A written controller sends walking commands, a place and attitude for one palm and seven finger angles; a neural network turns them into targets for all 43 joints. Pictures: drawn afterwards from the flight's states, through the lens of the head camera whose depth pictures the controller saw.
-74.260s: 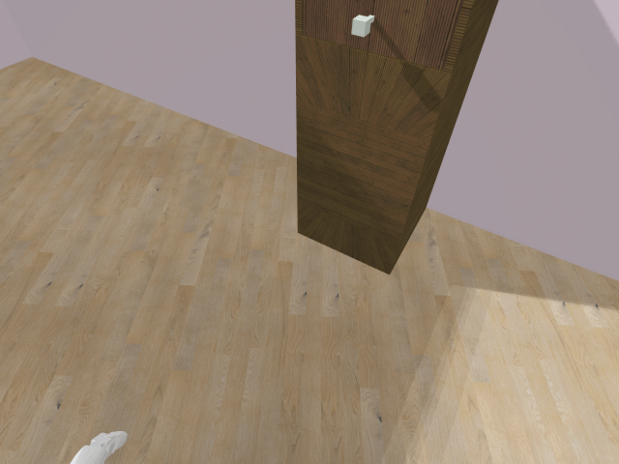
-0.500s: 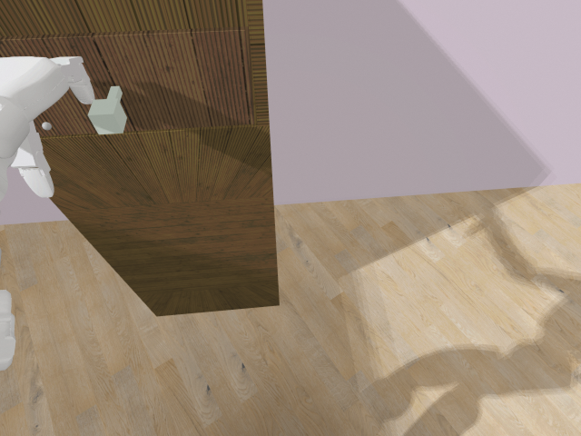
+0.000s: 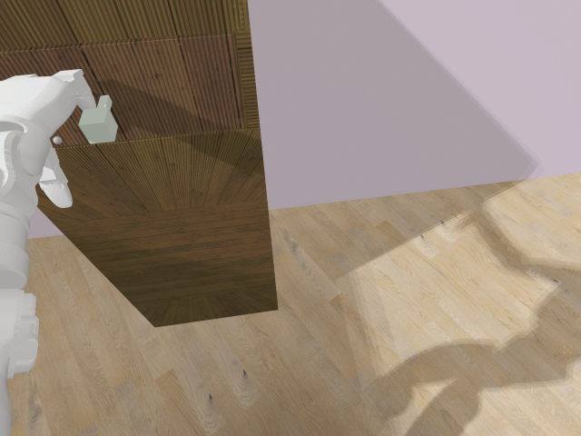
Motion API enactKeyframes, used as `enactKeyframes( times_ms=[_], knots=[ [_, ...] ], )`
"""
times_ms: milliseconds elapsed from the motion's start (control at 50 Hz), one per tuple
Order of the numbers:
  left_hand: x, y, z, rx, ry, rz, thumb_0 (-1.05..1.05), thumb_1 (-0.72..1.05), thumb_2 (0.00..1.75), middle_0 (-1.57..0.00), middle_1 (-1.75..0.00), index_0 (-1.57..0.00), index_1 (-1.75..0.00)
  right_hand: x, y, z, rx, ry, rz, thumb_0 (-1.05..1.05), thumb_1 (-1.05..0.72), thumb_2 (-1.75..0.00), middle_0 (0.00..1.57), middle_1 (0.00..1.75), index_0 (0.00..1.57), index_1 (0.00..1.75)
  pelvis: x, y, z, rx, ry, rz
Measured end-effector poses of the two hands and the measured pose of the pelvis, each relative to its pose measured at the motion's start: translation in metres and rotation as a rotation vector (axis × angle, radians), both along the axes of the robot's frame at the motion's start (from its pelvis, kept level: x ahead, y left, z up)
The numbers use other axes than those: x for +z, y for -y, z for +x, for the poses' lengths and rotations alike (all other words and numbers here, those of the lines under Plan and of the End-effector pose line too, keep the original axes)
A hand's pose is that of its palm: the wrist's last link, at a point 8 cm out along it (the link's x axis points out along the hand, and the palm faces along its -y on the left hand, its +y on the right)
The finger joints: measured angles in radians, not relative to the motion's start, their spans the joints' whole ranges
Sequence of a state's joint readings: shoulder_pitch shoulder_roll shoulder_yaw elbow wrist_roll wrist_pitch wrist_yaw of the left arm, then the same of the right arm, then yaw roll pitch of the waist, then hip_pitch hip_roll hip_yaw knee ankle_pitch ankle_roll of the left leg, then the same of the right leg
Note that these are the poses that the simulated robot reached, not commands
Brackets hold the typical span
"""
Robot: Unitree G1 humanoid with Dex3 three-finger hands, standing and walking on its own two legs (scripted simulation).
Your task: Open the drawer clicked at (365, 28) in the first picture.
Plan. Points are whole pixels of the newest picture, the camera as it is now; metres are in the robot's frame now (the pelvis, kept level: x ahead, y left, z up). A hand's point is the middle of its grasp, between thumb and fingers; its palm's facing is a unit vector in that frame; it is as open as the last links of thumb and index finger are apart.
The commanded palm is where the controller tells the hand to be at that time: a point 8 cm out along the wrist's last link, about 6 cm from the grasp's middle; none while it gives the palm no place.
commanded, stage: lower the fingers behind the handle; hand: left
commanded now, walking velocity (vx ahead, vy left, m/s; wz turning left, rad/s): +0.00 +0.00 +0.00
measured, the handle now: (101, 116) +0.51 +0.28 +0.15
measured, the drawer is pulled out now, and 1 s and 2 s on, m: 0.00 0.00 0.01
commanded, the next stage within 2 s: close the thumb around the handle in 0.64 s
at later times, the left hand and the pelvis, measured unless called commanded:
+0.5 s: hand (69, 150) +0.46 +0.31 +0.14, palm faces -0.03 -0.01 -1.00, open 13.8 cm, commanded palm +0.44 +0.31 +0.20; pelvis +0.01 -0.01 +0.00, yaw -1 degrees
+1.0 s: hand (69, 148) +0.46 +0.32 +0.14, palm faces -0.04 +0.00 -1.00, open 11.9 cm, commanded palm +0.45 +0.31 +0.20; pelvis +0.01 +0.00 +0.00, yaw +0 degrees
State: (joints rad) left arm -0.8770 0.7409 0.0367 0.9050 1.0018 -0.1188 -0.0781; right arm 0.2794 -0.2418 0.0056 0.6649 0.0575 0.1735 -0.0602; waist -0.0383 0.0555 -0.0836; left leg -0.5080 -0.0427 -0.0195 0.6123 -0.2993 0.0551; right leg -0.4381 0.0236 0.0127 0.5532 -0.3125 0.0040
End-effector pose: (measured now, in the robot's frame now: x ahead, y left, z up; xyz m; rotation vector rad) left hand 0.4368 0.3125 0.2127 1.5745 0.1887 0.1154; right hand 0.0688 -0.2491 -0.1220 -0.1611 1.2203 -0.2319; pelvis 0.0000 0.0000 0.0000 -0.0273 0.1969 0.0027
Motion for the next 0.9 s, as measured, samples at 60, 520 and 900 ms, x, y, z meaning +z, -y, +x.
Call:
enactKeyframes(
  times_ms=[60, 520, 900],
  knots=[
    [-0.008, -0.001, 0.001, -0.002, -0.019, 0.009, 0.0, -0.49, 0.3, -0.32, -1.2, -0.3, -1.2, 0.001, 0.007, -0.004, 0.0, -0.009, -0.022, 0.0, -0.9, -0.89, 0.2, 0.3, 0.21, 0.3, -0.001, 0.001, -0.001, 0.003, -0.008, -0.001],
    [-0.021, 0.003, 0.001, -0.003, 0.02, -0.013, 0.0, -0.48, 0.3, -0.32, -1.2, -0.32, -1.2, 0.002, 0.031, -0.019, -0.053, -0.057, -0.061, 0.0, -0.9, -0.89, 0.2, 0.3, 0.21, 0.3, -0.002, 0.007, 0.008, -0.009, -0.022, -0.004],
    [-0.021, 0.002, 0.004, -0.011, 0.004, -0.008, 0.0, -0.38, 0.34, -0.32, -1.21, -0.33, -1.21, 0.004, 0.029, -0.006, -0.033, -0.021, -0.075, 0.0, -0.9, -0.89, 0.2, 0.3, 0.21, 0.3, -0.003, 0.006, 0.004, -0.004, -0.024, -0.003]
  ],
)
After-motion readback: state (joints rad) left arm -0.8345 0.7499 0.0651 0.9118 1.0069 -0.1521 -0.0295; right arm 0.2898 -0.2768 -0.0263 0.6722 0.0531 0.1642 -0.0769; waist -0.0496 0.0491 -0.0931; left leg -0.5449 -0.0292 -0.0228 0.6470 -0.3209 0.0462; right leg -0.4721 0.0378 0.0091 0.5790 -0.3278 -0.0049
